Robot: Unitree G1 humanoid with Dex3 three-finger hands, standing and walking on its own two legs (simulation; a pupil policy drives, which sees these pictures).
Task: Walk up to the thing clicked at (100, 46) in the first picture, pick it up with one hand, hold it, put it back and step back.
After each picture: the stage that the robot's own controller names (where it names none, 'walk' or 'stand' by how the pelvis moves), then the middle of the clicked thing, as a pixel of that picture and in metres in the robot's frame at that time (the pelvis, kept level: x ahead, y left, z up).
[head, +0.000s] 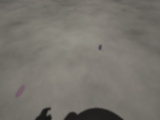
stand; (100, 47) +1.58 -0.21 -0.72
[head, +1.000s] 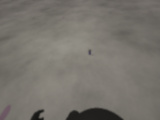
walk; (89, 52) +1.47 +0.13 -0.70
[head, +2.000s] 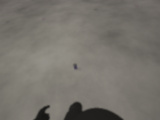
walk; (75, 66) +0.92 +0.36 -0.72
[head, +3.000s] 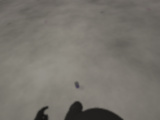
walk; (77, 85) +0.56 +0.26 -0.71
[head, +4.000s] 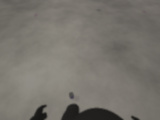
stand; (71, 95) +0.34 +0.22 -0.69
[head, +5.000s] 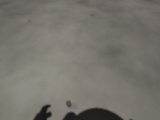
stand; (68, 104) +0.28 +0.22 -0.72
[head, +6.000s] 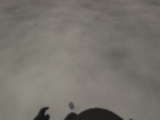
stand; (71, 105) +0.28 +0.20 -0.72
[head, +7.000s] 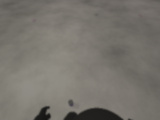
stand; (71, 103) +0.29 +0.21 -0.72
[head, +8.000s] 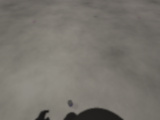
stand; (70, 103) +0.30 +0.22 -0.73
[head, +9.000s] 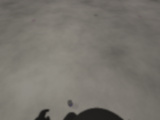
stand; (70, 103) +0.29 +0.22 -0.73
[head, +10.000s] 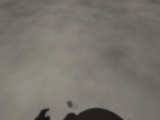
go down; (69, 104) +0.28 +0.22 -0.73
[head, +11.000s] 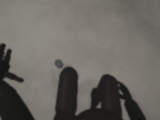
go down; (59, 64) +0.35 +0.27 -0.32
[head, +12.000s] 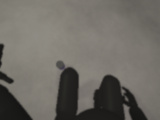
approach; (60, 65) +0.35 +0.27 -0.30
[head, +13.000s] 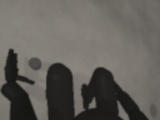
close in; (35, 64) +0.32 +0.30 -0.21
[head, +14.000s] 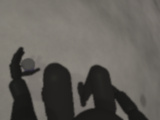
close; (28, 65) +0.32 +0.31 -0.21
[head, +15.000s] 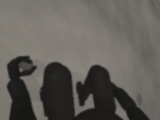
lift; (26, 65) +0.32 +0.31 -0.21
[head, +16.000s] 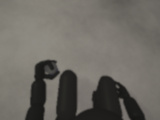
lift; (52, 69) +0.29 +0.27 -0.06
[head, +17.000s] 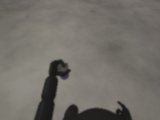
hold; (63, 71) +0.33 +0.18 +0.04
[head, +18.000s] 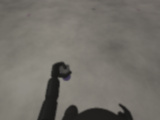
hold; (65, 73) +0.34 +0.18 +0.00
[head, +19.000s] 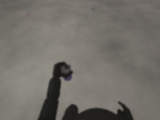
hold; (66, 73) +0.34 +0.17 -0.01
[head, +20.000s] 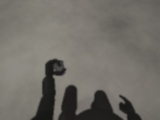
crouch; (60, 69) +0.35 +0.22 -0.07
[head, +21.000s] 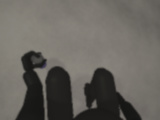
lower; (39, 61) +0.36 +0.29 -0.19
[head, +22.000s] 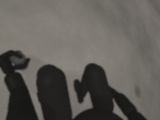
lower; (20, 61) +0.36 +0.31 -0.21
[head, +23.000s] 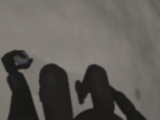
lower; (23, 61) +0.35 +0.31 -0.21
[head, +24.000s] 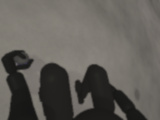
lower; (23, 61) +0.34 +0.32 -0.21
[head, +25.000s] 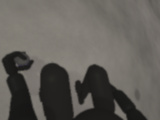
lower; (24, 62) +0.34 +0.32 -0.21
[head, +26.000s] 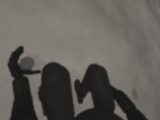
open; (26, 64) +0.33 +0.29 -0.22
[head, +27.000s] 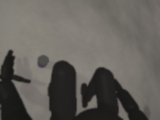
stand; (42, 62) +0.34 +0.28 -0.23
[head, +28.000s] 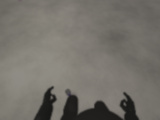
stand; (68, 92) +0.31 +0.21 -0.60
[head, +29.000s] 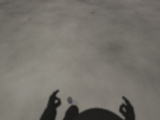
stand; (69, 100) +0.32 +0.22 -0.66
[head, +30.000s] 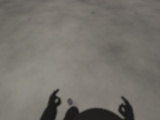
stand; (70, 101) +0.30 +0.21 -0.67
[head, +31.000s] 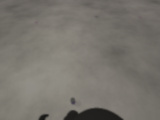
stand; (72, 101) +0.33 +0.20 -0.72
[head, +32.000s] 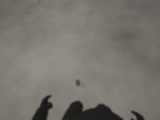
walk; (77, 82) +0.43 +0.17 -0.69
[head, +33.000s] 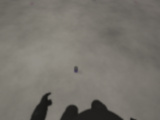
walk; (75, 69) +0.72 +0.15 -0.70
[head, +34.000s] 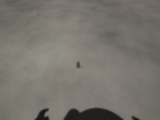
stand; (78, 64) +0.94 +0.23 -0.71
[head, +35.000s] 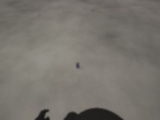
stand; (77, 65) +0.96 +0.22 -0.72
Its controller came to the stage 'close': yes
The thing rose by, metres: 0.70
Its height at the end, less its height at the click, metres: +0.00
